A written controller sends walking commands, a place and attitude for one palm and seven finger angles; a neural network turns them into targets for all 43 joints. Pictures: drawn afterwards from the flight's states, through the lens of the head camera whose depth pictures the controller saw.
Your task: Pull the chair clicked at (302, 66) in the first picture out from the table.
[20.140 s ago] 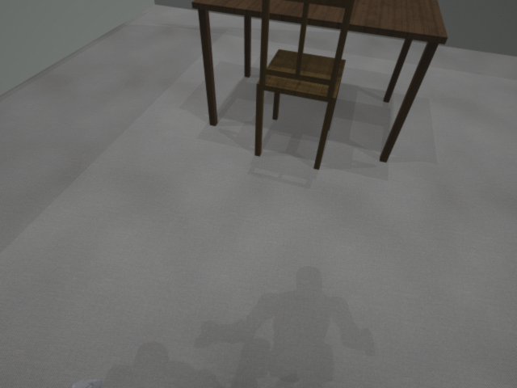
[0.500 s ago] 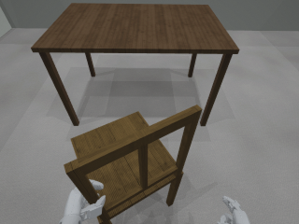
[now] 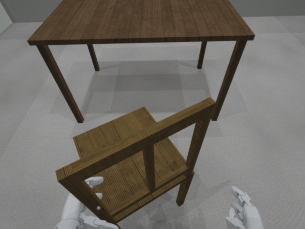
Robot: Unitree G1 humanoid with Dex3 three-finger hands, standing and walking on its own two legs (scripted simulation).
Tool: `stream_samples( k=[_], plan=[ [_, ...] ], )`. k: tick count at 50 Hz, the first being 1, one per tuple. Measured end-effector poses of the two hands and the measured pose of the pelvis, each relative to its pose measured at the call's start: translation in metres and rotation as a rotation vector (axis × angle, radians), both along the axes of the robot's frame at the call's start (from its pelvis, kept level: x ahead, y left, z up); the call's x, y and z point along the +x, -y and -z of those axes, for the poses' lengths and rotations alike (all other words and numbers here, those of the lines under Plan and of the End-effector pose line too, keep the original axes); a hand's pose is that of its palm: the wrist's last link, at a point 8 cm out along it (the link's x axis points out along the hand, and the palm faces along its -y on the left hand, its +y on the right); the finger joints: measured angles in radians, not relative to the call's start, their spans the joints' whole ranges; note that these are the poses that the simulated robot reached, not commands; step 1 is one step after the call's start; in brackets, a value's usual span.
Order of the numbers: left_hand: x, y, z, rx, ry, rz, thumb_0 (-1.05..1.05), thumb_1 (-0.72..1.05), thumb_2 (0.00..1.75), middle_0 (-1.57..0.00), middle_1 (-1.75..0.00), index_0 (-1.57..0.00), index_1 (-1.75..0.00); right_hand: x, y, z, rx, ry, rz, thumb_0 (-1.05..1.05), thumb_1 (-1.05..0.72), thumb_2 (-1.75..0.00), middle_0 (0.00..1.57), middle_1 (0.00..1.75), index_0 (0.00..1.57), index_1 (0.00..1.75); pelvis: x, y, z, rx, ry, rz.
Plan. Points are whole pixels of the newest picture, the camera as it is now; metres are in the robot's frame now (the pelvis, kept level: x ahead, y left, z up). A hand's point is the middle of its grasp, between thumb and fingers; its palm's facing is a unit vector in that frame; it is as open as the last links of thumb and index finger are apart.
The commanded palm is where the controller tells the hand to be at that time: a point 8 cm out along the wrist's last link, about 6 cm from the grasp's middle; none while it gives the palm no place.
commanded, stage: open the thumb and straighten the fingers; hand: left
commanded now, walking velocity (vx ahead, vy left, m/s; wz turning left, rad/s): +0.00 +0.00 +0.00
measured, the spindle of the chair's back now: (149, 170) +0.29 +0.03 -0.03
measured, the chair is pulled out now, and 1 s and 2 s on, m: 0.57 0.57 0.57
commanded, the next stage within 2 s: draw the fingers out of the gap in 0.22 s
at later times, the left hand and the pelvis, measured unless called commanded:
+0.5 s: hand (96, 217) +0.17 +0.16 -0.04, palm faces +0.09 -0.98 -0.20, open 17.4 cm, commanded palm +0.14 +0.20 -0.02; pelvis +0.00 -0.01 -0.01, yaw +1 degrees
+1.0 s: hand out of the picture +0.10 +0.15 -0.04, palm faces +0.11 -0.98 -0.18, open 17.5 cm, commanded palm +0.05 +0.20 -0.02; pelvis -0.01 -0.01 -0.02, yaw +1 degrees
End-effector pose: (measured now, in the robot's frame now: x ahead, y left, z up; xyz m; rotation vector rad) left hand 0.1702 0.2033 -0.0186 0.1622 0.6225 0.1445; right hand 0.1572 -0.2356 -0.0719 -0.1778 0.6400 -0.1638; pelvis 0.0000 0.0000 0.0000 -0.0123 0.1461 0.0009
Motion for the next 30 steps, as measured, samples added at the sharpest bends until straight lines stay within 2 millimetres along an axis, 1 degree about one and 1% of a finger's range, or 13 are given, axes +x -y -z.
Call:
stream_samples(
  k=[8,13,20,25,30],
  plan=[
    [-0.001,-0.004,0.004,0.009,-0.010,-0.017,0.00,-0.53,0.20,-0.12,-0.34,-0.12,-0.34,0.008,-0.001,0.005,-0.009,-0.002,-0.019,0.02,-0.90,-0.90,0.21,0.30,0.20,0.30,0.003,0.005,0.007,-0.004,-0.015,-0.013],
    [0.001,-0.005,0.001,0.008,0.001,-0.010,-0.01,-0.53,0.20,-0.05,-0.14,-0.05,-0.14,0.005,0.004,0.007,-0.016,-0.005,-0.010,0.02,-0.90,-0.90,0.21,0.30,0.20,0.30,0.003,0.007,0.008,-0.006,-0.019,-0.017],
    [-0.005,-0.005,0.003,0.000,-0.015,-0.011,-0.01,-0.54,0.20,-0.02,-0.04,-0.02,-0.03,-0.002,0.012,0.007,-0.027,-0.014,0.018,0.02,-0.90,-0.90,0.21,0.30,0.20,0.30,0.003,0.008,0.009,-0.006,-0.019,-0.014],
    [-0.021,-0.001,0.002,0.003,-0.031,-0.009,-0.01,-0.54,0.20,-0.01,-0.01,-0.01,-0.01,-0.004,0.014,0.005,-0.026,-0.002,0.035,0.02,-0.90,-0.90,0.20,0.30,0.20,0.30,0.002,0.008,0.009,-0.007,-0.019,-0.013],
    [-0.038,0.001,0.003,-0.001,-0.040,-0.022,-0.01,-0.54,0.20,-0.01,-0.01,-0.01,0.00,-0.003,0.012,0.006,-0.025,0.010,0.034,0.02,-0.90,-0.90,0.20,0.30,0.20,0.30,0.000,0.008,0.011,-0.009,-0.023,-0.016]
  ],
)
